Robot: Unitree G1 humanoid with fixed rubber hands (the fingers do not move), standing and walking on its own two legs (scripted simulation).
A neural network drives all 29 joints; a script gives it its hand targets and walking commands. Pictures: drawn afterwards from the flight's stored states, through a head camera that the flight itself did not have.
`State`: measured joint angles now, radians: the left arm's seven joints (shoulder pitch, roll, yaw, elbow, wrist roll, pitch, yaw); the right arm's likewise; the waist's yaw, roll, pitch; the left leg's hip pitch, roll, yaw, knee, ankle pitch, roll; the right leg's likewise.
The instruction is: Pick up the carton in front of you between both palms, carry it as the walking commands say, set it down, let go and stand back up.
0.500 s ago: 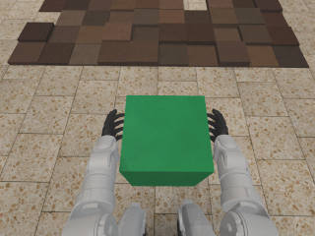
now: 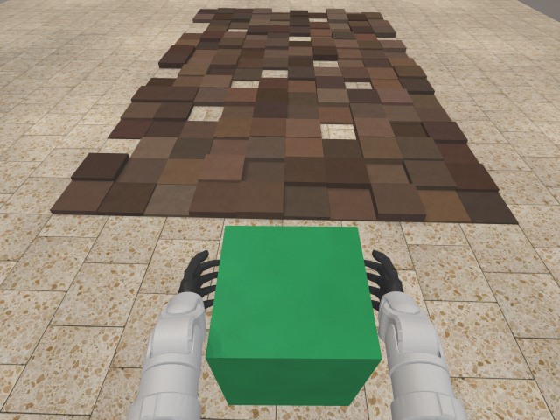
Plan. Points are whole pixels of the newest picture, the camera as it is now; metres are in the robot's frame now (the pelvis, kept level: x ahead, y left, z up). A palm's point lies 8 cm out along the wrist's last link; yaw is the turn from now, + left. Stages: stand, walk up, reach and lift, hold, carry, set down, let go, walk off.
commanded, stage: reach and lift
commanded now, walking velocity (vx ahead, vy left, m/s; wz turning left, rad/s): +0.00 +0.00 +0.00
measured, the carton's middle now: (290, 320) +0.30 +0.00 -0.05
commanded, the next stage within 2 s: hold in 1.04 s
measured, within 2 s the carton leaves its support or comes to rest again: neither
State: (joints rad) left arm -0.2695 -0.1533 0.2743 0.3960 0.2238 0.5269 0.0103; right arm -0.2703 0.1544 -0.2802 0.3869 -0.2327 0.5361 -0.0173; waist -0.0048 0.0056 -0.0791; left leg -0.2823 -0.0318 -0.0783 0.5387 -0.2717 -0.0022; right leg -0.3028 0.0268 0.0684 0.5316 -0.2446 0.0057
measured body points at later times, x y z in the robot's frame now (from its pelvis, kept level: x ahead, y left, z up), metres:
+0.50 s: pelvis -0.01 +0.00 +0.01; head -0.03 +0.00 +0.46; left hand +0.31 +0.15 +0.03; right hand +0.30 -0.16 +0.03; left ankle +0.01 +0.12 -0.73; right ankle +0.02 -0.12 -0.73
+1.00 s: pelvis +0.01 +0.00 +0.01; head -0.02 +0.00 +0.46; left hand +0.31 +0.15 +0.04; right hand +0.31 -0.15 +0.04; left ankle +0.01 +0.12 -0.73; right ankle +0.02 -0.12 -0.73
